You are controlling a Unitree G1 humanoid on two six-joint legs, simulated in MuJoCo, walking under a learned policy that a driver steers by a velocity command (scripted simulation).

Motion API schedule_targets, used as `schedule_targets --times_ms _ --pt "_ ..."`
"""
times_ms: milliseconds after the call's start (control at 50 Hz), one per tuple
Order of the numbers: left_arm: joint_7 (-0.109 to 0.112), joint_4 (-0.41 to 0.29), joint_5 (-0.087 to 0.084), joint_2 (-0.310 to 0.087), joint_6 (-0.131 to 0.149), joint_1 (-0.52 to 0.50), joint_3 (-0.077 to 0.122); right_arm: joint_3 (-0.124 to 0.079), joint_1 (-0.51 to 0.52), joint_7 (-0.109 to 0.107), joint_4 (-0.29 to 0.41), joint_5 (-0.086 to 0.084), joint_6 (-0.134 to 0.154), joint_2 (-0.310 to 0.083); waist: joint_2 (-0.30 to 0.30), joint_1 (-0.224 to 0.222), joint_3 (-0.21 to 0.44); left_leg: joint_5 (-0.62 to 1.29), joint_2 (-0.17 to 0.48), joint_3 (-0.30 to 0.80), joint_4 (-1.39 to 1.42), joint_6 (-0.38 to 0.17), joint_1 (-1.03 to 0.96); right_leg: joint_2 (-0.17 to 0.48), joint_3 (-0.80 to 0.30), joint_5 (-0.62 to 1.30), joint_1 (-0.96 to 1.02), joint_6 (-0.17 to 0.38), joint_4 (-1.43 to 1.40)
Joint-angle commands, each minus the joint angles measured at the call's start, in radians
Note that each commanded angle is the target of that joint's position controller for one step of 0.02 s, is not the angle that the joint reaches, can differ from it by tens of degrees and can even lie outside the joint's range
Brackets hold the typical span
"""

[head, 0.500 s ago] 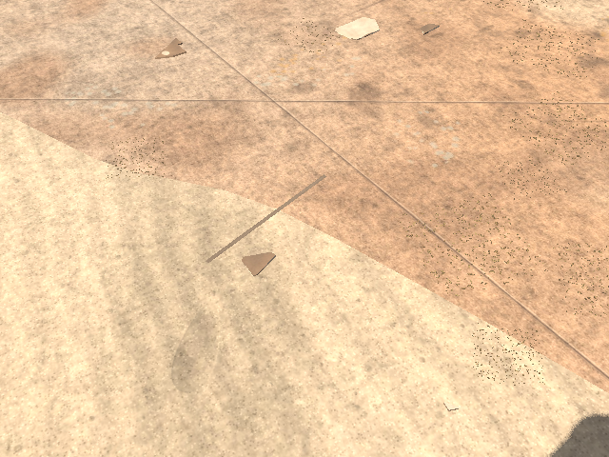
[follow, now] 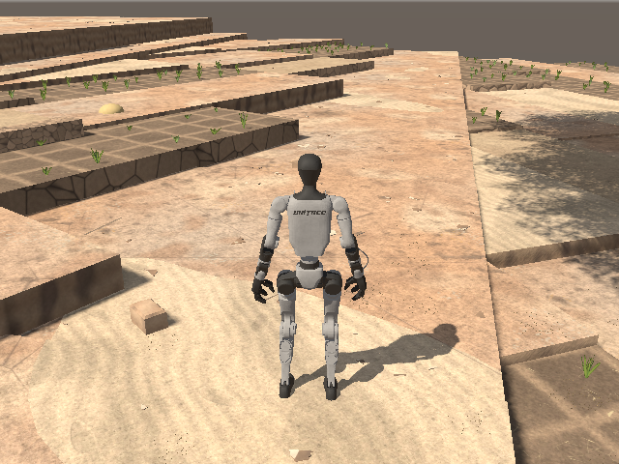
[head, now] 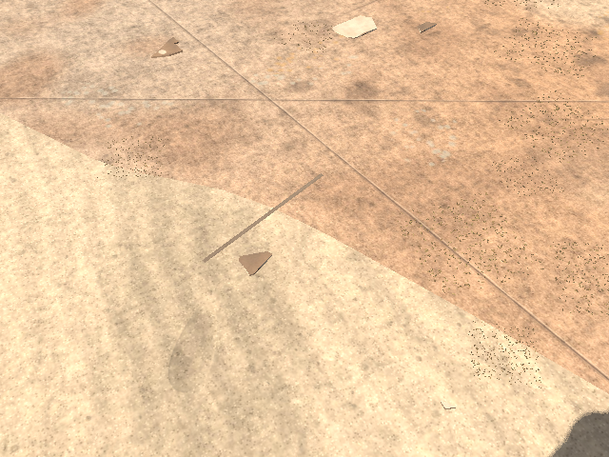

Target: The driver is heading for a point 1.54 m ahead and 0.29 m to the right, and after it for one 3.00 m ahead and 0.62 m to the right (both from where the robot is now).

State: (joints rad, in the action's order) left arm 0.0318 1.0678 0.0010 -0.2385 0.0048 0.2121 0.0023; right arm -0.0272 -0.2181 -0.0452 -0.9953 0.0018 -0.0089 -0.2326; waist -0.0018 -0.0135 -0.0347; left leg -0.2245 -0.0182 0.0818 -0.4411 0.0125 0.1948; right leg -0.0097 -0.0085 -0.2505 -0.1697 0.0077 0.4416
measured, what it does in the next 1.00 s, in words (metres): lifts its right foot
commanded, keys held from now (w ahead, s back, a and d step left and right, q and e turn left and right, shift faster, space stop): no key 0.58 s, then w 0.42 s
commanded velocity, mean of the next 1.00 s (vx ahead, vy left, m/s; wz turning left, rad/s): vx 0.11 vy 0.00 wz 0.00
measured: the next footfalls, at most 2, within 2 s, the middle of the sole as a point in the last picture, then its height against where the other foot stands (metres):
right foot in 1.32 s outside the picture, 0.04 m lower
left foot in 1.76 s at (292, 423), level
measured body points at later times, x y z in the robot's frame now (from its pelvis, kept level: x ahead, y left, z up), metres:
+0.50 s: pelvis +0.00 -0.01 +0.00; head +0.01 -0.01 +0.45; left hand +0.01 +0.24 -0.15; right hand +0.03 -0.26 -0.15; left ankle +0.01 +0.13 -0.74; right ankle -0.01 -0.12 -0.74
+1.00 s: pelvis +0.09 +0.03 +0.01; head +0.10 +0.05 +0.45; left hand +0.17 +0.30 -0.14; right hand +0.03 -0.22 -0.13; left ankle +0.02 +0.12 -0.74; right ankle +0.09 -0.12 -0.67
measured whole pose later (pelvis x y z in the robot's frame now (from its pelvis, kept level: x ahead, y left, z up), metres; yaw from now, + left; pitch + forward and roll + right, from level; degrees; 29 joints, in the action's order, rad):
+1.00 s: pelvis +0.09 +0.03 +0.01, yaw +0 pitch +1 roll +0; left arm 0.00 0.97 -0.03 -0.28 0.09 0.24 0.06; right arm -0.03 -0.44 0.01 -1.09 -0.01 0.11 -0.20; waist 0.04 0.04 0.02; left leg -0.26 -0.04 -0.01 -0.29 -0.05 0.05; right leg 0.05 0.00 -0.24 -0.49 0.07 0.98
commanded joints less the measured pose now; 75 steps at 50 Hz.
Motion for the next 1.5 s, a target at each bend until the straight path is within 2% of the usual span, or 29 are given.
schedule_targets --times_ms 20,580,600,640,680,720,760,800,820,840,860,880,900,940,980,1040,1120,1220,1280,1300,1320,1340,1360,1380,1400,1420,1440,1460,1500 --pt "0.004 -0.024 0.0 -0.108 0.007 0.036 0.018 -0.018 -0.02 -0.004 0.016 -0.001 0.008 -0.107 0.001 0.001 0.006 0.136 0.023 0.012 0.063 -0.029 -0.005 0.034 -0.035 0.085 -0.029 0.026 -0.089" --pt "0.008 -0.016 -0.002 -0.063 0.009 0.133 0.016 -0.003 -0.064 -0.009 -0.076 -0.005 0.005 -0.075 0.003 0.008 -0.015 0.117 0.019 0.0 0.065 -0.024 0.01 0.027 -0.031 0.091 -0.035 0.031 -0.094" --pt "0.009 -0.004 -0.001 -0.049 0.009 0.153 0.013 0.001 -0.084 -0.009 -0.088 -0.004 0.004 -0.058 0.008 0.009 0.01 0.031 0.007 -0.014 0.065 -0.024 -0.002 0.02 -0.026 -0.016 -0.025 0.032 -0.107" --pt "0.015 -0.007 -0.014 -0.094 0.005 0.158 0.029 -0.003 -0.083 -0.012 -0.087 -0.012 0.006 -0.064 0.05 0.003 -0.034 -0.247 -0.043 -0.067 -0.008 -0.036 0.069 0.03 -0.065 -0.349 -0.063 0.067 -0.134" --pt "0.016 -0.015 -0.023 -0.141 0.014 0.189 0.046 -0.002 -0.046 -0.004 -0.061 -0.011 0.027 -0.053 0.12 -0.016 -0.097 -0.304 -0.044 -0.088 -0.122 -0.051 0.191 0.145 -0.228 -0.567 -0.083 0.141 -0.223" --pt "0.015 -0.023 -0.028 -0.182 0.03 0.201 0.068 0.001 -0.018 0.013 -0.042 -0.016 0.062 -0.04 0.171 -0.02 -0.119 -0.184 0.013 -0.092 -0.286 -0.054 0.226 0.302 -0.419 -0.559 -0.093 0.226 -0.319" --pt "0.009 -0.05 -0.029 -0.17 0.04 0.145 0.069 -0.002 -0.036 0.029 -0.04 -0.029 0.085 -0.035 0.152 0.017 -0.134 -0.226 0.046 -0.087 -0.244 -0.08 0.198 0.306 -0.393 -0.472 -0.118 0.219 -0.311" --pt "0.001 -0.082 -0.049 -0.154 0.037 0.068 0.067 -0.011 -0.143 0.035 -0.084 -0.029 0.099 -0.03 0.118 0.08 -0.112 -0.12 0.007 -0.129 -0.027 -0.095 -0.047 0.204 -0.242 -0.365 -0.223 0.16 -0.231" --pt "-0.002 -0.096 -0.05 -0.142 0.039 0.05 0.065 -0.021 -0.216 0.036 -0.116 -0.023 0.099 -0.045 0.069 0.101 -0.092 -0.08 0.0 -0.106 0.021 -0.09 -0.149 0.143 -0.173 -0.296 -0.27 0.134 -0.13" --pt "-0.009 -0.115 -0.04 -0.089 0.05 0.022 0.049 -0.036 -0.332 0.033 -0.14 -0.02 0.1 -0.09 -0.081 0.137 -0.045 -0.165 0.139 0.106 0.126 -0.123 -0.271 0.06 -0.066 -0.197 -0.368 0.091 0.12" --pt "-0.01 -0.156 -0.031 -0.039 0.07 0.007 0.039 -0.062 -0.42 0.04 -0.139 -0.029 0.106 -0.211 -0.295 0.153 -0.027 -0.33 0.335 0.466 0.282 -0.242 -0.354 -0.037 0.041 -0.222 -0.543 0.051 0.382" --pt "-0.013 -0.169 -0.042 -0.066 0.086 -0.007 0.046 -0.052 -0.386 0.045 -0.131 -0.012 0.122 -0.19 -0.237 0.123 -0.067 -0.417 0.413 0.621 0.323 -0.316 -0.293 -0.001 -0.045 -0.293 -0.628 0.064 0.576" --pt "-0.022 -0.166 -0.052 -0.093 0.097 0.011 0.052 -0.036 -0.3 0.047 -0.099 -0.012 0.135 -0.129 -0.132 0.076 -0.113 -0.386 0.386 0.538 0.32 -0.295 -0.27 0.057 -0.088 -0.2 -0.67 0.081 0.645" --pt "-0.03 -0.151 -0.036 -0.111 0.109 0.015 0.063 -0.028 -0.22 0.055 -0.058 -0.019 0.14 -0.108 -0.069 0.047 -0.095 -0.185 0.31 0.35 0.327 -0.223 -0.291 0.106 -0.068 -0.046 -0.676 0.086 0.612" --pt "-0.041 -0.155 -0.024 -0.108 0.112 -0.025 0.072 -0.015 -0.238 0.051 -0.052 -0.009 0.131 -0.07 -0.071 0.053 -0.069 0.06 0.248 0.195 0.33 -0.186 -0.281 0.124 -0.042 0.073 -0.62 0.061 0.526" --pt "-0.053 -0.188 -0.024 -0.076 0.111 -0.107 0.071 -0.015 -0.298 0.028 -0.062 -0.002 0.122 -0.092 -0.076 0.065 -0.06 0.248 0.218 0.098 0.322 -0.191 -0.282 0.113 -0.02 0.209 -0.621 0.017 0.405" --pt "-0.065 -0.258 -0.026 -0.029 0.112 -0.288 0.044 -0.023 -0.297 0.008 -0.047 -0.012 0.116 -0.132 -0.072 0.105 -0.116 0.189 0.173 0.009 0.352 -0.179 -0.116 0.063 0.029 0.409 -0.448 -0.007 0.095" --pt "-0.085 -0.317 -0.034 -0.073 0.113 -0.354 0.043 -0.045 -0.31 0.006 -0.067 -0.031 0.108 -0.148 -0.055 0.088 -0.138 0.25 0.243 -0.006 0.279 -0.158 -0.238 0.076 -0.03 0.42 -0.437 0.044 -0.019" --pt "-0.084 -0.296 -0.034 -0.134 0.118 -0.238 0.067 -0.065 -0.284 0.014 -0.054 -0.015 0.084 -0.191 -0.073 0.012 -0.03 0.629 0.259 -0.011 0.081 -0.133 -0.346 0.023 0.003 0.28 -0.28 0.086 0.009" --pt "-0.076 -0.257 -0.038 -0.176 0.117 -0.103 0.09 -0.067 -0.266 0.021 -0.043 -0.005 0.073 -0.197 -0.081 -0.057 0.063 0.772 0.235 -0.029 -0.088 -0.118 -0.341 -0.008 0.034 0.258 -0.122 0.111 0.021" --pt "-0.068 -0.209 -0.029 -0.21 0.112 0.062 0.105 -0.059 -0.244 0.027 -0.025 0.0 0.07 -0.18 -0.076 -0.137 0.153 0.724 0.183 -0.045 -0.327 -0.081 -0.199 0.038 0.006 0.354 0.127 0.142 0.03" --pt "-0.064 -0.169 0.006 -0.283 0.11 0.19 0.11 -0.029 -0.306 0.033 -0.001 0.034 0.082 -0.07 0.162 -0.096 0.306 0.068 0.054 -0.073 -0.692 -0.043 0.131 0.253 -0.214 0.687 0.498 0.193 0.185" --pt "-0.083 -0.152 0.016 -0.281 0.111 0.234 0.107 0.006 -0.492 0.042 -0.047 -0.012 0.108 0.029 0.327 -0.053 0.507 -0.467 -0.104 0.052 -1.015 0.001 0.403 0.449 -0.632 0.792 0.757 0.389 0.093" --pt "-0.088 -0.153 0.003 -0.22 0.102 0.203 0.099 -0.017 -0.407 0.037 -0.04 -0.048 0.128 -0.073 0.156 -0.08 0.449 -0.428 -0.049 0.127 -1.052 -0.008 0.443 0.416 -0.603 0.74 0.64 0.366 0.001" --pt "-0.083 -0.176 -0.007 -0.162 0.101 0.088 0.082 -0.026 -0.243 0.03 0.007 -0.058 0.132 -0.126 0.081 -0.069 0.272 -0.367 0.013 0.064 -1.012 -0.011 0.47 0.367 -0.427 0.784 0.46 0.318 -0.018" --pt "-0.084 -0.196 0.001 -0.133 0.107 -0.014 0.068 -0.032 -0.186 0.019 0.022 -0.042 0.127 -0.141 -0.032 -0.026 0.175 -0.267 0.069 0.024 -0.937 -0.003 0.417 0.334 -0.325 0.858 0.255 0.282 -0.057" --pt "-0.085 -0.197 0.005 -0.113 0.115 -0.051 0.06 -0.039 -0.169 0.01 0.027 -0.017 0.116 -0.133 -0.016 0.004 0.13 -0.22 0.098 0.016 -0.868 0.003 0.368 0.303 -0.267 0.958 0.146 0.263 -0.077" --pt "-0.084 -0.181 0.009 -0.104 0.119 -0.055 0.056 -0.041 -0.192 0.012 0.028 -0.007 0.105 -0.112 0.026 0.032 0.124 -0.164 0.119 0.016 -0.811 -0.002 0.303 0.27 -0.21 0.958 0.072 0.242 -0.114" --pt "-0.077 -0.149 0.015 -0.1 0.121 -0.048 0.053 -0.035 -0.204 0.011 0.033 -0.009 0.092 -0.052 0.055 0.062 0.1 -0.102 0.122 -0.005 -0.677 0.001 0.241 0.224 -0.128 0.962 -0.026 0.233 -0.155"
Velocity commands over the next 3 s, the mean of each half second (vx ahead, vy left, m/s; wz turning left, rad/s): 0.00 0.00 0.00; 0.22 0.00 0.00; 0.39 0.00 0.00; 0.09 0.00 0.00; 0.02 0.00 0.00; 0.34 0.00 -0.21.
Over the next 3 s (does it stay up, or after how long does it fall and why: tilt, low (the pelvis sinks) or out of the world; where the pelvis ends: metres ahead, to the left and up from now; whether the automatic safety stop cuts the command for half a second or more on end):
stays up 0.66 0.04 -0.04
